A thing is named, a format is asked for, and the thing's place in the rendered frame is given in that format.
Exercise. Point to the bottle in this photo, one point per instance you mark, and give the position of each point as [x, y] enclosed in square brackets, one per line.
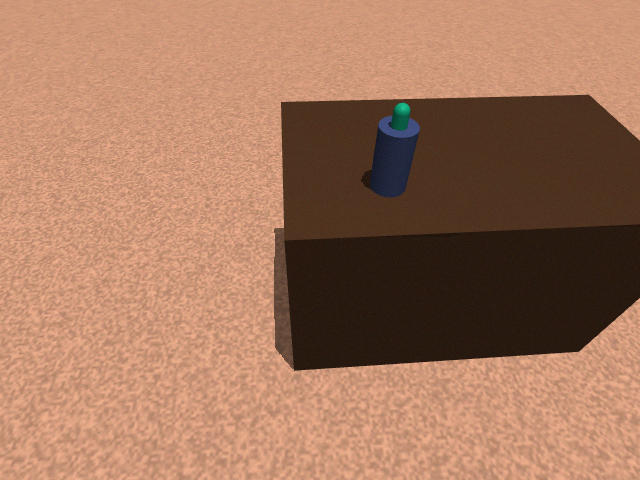
[394, 150]

